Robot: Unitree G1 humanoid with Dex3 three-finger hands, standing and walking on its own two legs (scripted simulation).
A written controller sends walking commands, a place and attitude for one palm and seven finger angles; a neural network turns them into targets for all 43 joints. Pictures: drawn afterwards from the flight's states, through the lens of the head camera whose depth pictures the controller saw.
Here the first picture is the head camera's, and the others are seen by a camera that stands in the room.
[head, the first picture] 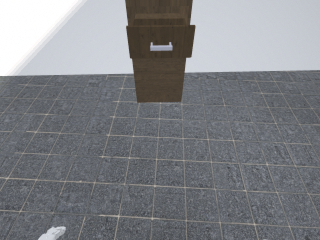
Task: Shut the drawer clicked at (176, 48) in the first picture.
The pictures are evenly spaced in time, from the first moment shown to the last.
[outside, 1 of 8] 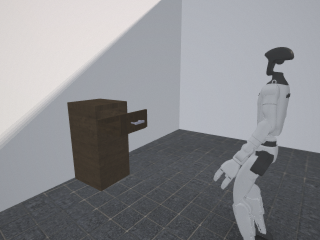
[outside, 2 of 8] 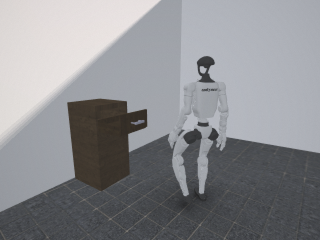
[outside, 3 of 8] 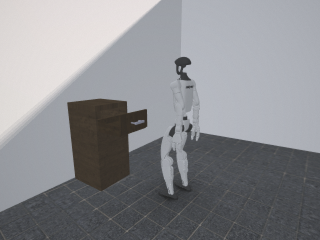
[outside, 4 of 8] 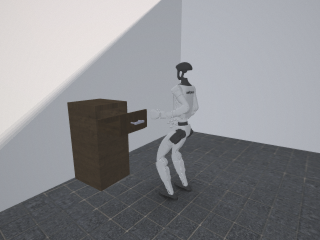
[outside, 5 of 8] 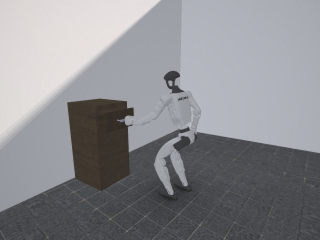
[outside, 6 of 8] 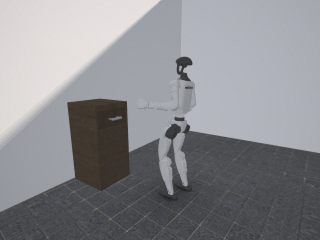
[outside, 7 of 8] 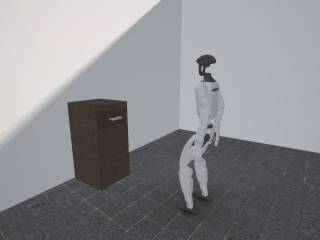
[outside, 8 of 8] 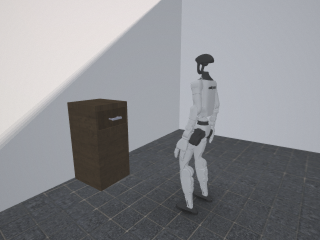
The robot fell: no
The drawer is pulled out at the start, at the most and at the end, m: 0.30 0.30 0.00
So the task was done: yes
